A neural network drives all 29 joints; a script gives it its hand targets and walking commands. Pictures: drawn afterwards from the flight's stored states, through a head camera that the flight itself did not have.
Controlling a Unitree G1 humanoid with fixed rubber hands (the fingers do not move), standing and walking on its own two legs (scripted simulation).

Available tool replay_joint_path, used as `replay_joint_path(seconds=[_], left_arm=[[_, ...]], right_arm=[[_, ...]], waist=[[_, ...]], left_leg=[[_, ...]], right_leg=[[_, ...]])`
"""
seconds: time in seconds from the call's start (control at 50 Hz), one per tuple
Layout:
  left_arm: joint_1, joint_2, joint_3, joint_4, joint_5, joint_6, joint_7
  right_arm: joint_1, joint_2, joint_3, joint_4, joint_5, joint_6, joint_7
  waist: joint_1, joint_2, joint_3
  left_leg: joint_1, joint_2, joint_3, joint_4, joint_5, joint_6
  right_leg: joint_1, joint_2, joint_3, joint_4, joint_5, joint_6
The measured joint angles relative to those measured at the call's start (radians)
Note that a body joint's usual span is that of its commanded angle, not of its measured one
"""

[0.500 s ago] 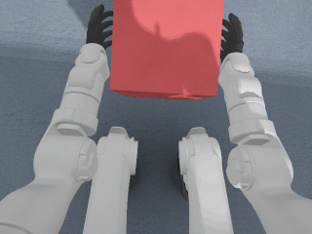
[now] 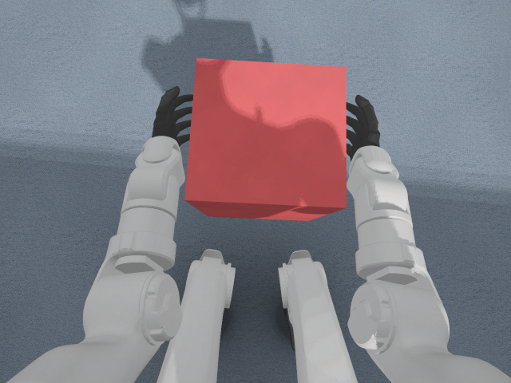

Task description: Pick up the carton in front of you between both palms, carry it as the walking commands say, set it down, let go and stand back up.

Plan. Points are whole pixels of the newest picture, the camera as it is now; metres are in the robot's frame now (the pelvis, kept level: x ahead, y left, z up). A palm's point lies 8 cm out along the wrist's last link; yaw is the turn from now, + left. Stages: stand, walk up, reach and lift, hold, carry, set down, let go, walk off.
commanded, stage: reach and lift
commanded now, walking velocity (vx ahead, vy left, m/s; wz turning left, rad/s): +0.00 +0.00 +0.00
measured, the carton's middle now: (263, 156) +0.46 -0.01 -0.12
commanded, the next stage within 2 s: none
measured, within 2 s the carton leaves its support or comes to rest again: neither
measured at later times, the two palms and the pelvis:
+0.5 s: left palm (116, 115) +0.42 +0.14 +0.11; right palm (424, 126) +0.42 -0.16 +0.11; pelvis +0.06 +0.00 +0.15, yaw +0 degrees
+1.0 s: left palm out of the picture +0.38 +0.15 +0.26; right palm out of the picture +0.38 -0.15 +0.26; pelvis +0.10 +0.00 +0.25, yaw +0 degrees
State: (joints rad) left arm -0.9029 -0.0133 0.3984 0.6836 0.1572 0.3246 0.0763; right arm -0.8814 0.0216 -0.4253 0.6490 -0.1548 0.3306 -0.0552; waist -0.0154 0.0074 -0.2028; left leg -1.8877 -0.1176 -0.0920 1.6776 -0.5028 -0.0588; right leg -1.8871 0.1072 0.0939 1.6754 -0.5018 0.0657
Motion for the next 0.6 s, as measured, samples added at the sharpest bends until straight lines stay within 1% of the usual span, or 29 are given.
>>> replay_joint_path(seconds=[0.18,0.4,0.6], left_arm=[[0.142,-0.025,-0.035,-0.026,-0.024,-0.005,0.004],[0.298,-0.058,-0.053,-0.014,-0.011,-0.033,-0.002],[0.45,-0.088,-0.081,-0.051,0.004,-0.045,-0.01]], right_arm=[[0.137,0.027,0.041,-0.022,0.017,-0.004,-0.007],[0.29,0.059,0.063,-0.007,0.0,-0.031,-0.001],[0.437,0.085,0.095,-0.035,-0.011,-0.046,0.008]], waist=[[0.001,0.0,-0.028],[0.004,-0.001,-0.039],[0.005,-0.005,-0.017]], left_leg=[[0.227,0.004,-0.011,-0.144,-0.008,0.008],[0.556,0.014,-0.024,-0.382,0.02,0.022],[0.875,0.027,-0.035,-0.632,0.076,0.033]], right_leg=[[0.226,-0.003,0.008,-0.144,-0.008,-0.011],[0.555,-0.012,0.021,-0.382,0.021,-0.024],[0.874,-0.023,0.034,-0.631,0.077,-0.035]])
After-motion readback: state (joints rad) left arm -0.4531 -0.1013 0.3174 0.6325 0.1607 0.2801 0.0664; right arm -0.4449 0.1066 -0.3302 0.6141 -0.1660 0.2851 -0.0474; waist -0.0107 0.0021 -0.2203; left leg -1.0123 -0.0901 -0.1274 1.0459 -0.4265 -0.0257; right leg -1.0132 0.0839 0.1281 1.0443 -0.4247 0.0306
